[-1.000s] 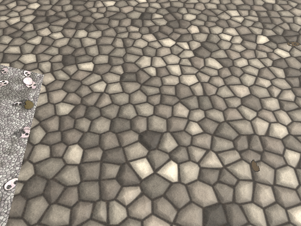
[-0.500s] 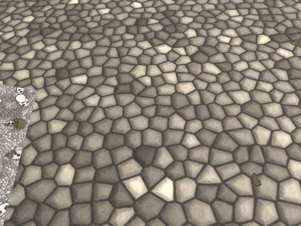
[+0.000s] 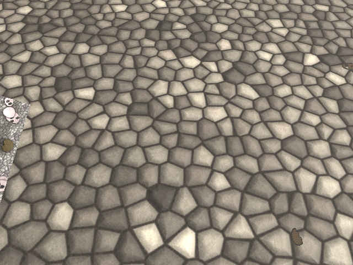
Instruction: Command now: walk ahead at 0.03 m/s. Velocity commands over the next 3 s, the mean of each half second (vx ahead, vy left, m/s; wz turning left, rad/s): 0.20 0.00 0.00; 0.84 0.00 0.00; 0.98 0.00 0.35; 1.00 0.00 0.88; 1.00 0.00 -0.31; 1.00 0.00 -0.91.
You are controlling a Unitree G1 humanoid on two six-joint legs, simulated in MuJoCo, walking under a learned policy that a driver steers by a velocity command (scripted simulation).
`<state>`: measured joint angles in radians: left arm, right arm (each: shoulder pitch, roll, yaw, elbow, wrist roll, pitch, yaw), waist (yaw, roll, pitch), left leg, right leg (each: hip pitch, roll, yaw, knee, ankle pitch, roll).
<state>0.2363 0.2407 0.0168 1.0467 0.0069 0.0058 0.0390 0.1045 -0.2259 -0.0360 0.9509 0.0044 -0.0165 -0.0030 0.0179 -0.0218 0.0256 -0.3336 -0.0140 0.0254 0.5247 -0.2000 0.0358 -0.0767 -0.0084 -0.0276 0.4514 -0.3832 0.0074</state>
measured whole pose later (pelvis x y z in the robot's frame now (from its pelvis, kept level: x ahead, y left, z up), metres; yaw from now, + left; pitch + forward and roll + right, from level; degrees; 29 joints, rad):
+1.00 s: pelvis +0.32 +0.08 -0.01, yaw +1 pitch +2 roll +1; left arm -0.06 0.23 0.03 0.79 0.03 -0.04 -0.07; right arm 0.52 -0.19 -0.03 1.05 -0.01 -0.12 0.00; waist -0.07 -0.01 0.03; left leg 0.29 -0.05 0.08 -0.01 -0.31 0.03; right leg -0.71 -0.08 -0.10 0.62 0.05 -0.09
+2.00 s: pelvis +1.25 +0.19 -0.02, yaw +39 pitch +3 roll -1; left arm -0.05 0.25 -0.03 0.59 0.04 -0.09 0.01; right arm 0.47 -0.35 -0.10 0.89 -0.01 -0.08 0.01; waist -0.12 0.00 0.04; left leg 0.07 -0.17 -0.29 0.63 -0.47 0.15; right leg -0.54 -0.02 0.04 0.53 -0.05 0.02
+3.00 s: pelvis +2.02 +0.58 -0.01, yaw -1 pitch +0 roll -2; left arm 0.40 0.33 0.06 0.79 0.01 -0.02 -0.01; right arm 0.13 -0.22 0.03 0.61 -0.07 -0.07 0.00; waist 0.02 -0.01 0.04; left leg -0.64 0.14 -0.10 1.19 -0.38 -0.06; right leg -0.21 0.24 0.05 0.48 -0.26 -0.18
